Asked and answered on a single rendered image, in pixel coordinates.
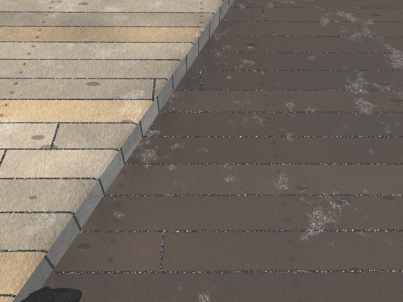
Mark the robot left hand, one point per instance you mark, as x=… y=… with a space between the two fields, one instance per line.
x=47 y=294

